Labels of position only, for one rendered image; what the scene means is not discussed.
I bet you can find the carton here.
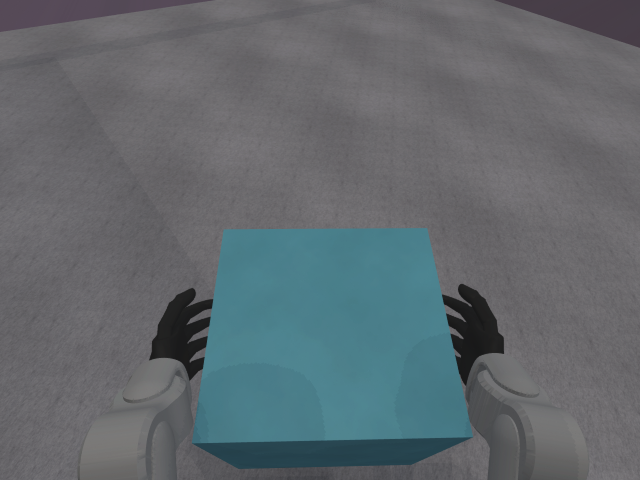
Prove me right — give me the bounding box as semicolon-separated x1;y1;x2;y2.
192;228;473;469

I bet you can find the robot right hand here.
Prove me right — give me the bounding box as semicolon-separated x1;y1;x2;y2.
442;284;504;386

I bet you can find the left robot forearm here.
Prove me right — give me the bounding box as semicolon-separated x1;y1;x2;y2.
77;358;193;480

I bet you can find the robot left hand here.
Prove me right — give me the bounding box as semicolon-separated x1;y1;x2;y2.
149;288;213;380

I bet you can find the right robot forearm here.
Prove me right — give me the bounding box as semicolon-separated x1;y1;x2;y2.
465;353;589;480

